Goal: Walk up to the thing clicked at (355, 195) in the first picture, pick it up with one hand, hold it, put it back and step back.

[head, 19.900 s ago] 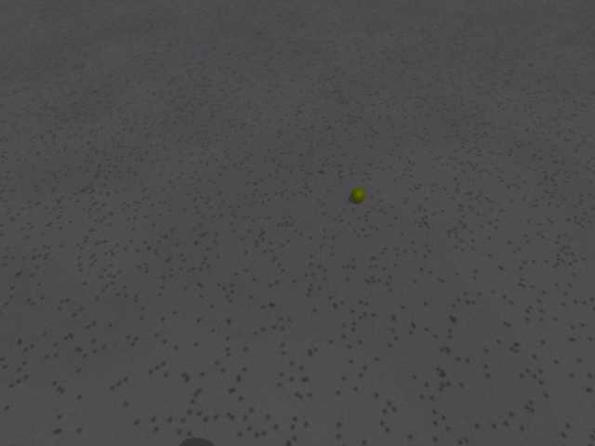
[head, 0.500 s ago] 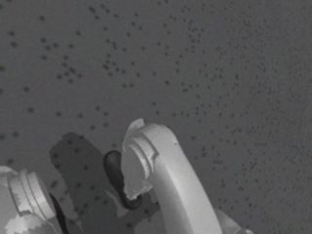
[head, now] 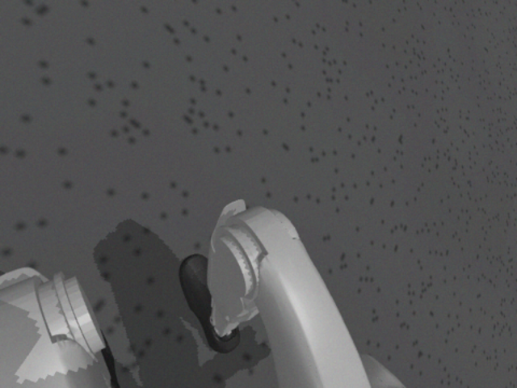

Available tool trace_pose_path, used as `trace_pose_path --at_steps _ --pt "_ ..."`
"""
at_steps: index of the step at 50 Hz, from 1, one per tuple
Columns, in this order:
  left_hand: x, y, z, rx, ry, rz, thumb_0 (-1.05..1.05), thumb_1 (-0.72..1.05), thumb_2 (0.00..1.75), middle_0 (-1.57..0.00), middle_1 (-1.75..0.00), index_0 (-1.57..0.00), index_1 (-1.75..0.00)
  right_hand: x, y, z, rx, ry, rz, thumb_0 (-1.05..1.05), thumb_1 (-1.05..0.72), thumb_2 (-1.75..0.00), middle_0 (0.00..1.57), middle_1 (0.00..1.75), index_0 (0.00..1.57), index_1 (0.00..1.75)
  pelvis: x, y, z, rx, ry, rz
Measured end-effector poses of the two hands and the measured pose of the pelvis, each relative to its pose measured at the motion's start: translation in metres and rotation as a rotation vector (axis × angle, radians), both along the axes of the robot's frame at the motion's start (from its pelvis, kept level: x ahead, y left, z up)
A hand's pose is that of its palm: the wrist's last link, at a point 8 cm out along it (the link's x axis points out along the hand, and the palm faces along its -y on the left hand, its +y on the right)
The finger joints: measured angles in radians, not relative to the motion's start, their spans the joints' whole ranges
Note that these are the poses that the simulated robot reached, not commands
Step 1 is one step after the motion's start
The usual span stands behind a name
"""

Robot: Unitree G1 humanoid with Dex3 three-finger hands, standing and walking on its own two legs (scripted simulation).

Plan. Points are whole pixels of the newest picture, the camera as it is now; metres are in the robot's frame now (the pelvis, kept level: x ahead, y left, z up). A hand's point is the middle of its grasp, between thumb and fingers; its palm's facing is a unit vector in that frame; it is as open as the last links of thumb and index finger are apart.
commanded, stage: settle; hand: left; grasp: from above
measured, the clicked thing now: out of the picture +0.48 +0.35 -0.27
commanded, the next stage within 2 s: lift in 0.68 s
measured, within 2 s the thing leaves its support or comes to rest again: neither
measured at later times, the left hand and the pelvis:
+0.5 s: hand out of the picture +0.45 +0.35 -0.16, palm faces -0.43 -0.13 -0.89, open 8.6 cm; pelvis +0.00 -0.01 +0.01, yaw +5 degrees
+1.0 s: hand out of the picture +0.44 +0.36 -0.10, palm faces -0.46 -0.15 -0.87, open 8.6 cm; pelvis +0.00 -0.01 +0.04, yaw +8 degrees
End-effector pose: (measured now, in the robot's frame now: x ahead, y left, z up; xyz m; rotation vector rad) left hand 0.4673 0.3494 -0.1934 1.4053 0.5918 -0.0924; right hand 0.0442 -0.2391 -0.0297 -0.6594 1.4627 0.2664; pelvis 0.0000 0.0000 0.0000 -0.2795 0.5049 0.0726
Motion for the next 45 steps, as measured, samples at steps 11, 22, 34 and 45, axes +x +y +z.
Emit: trace_pose_path --at_steps 11,22,34,45 --pt "-0.005 0.014 0.051 0.047 -0.012 0.009 -0.01 0.1 0.45 -0.74 -0.7 -0.81 -0.66 0.021 -0.012 -0.012 0.033 -0.059 -0.044 0.0 -0.92 -0.91 0.2 0.3 0.2 0.3 0.004 -0.001 0.004 0.027 0.046 0.018" --pt "-0.011 0.004 0.084 0.037 0.031 -0.03 -0.01 0.09 0.44 -0.75 -0.69 -0.82 -0.65 0.028 -0.025 -0.023 0.037 -0.088 -0.102 0.0 -0.92 -0.91 0.2 0.3 0.2 0.3 0.0 -0.007 0.01 0.067 0.061 0.038" --pt "-0.006 0.005 0.115 0.062 0.006 -0.054 -0.01 0.09 0.44 -0.76 -0.68 -0.83 -0.65 0.026 -0.023 -0.027 0.02 -0.08 -0.171 0.0 -0.92 -0.9 0.2 0.3 0.2 0.3 0.001 -0.007 0.019 0.087 0.089 0.052" --pt "-0.013 0.009 0.139 0.036 0.04 -0.032 -0.01 0.1 0.46 -0.75 -0.67 -0.82 -0.65 0.026 -0.023 -0.015 -0.004 -0.087 -0.209 0.0 -0.92 -0.9 0.2 0.3 0.2 0.3 -0.002 -0.006 0.035 0.09 0.108 0.064"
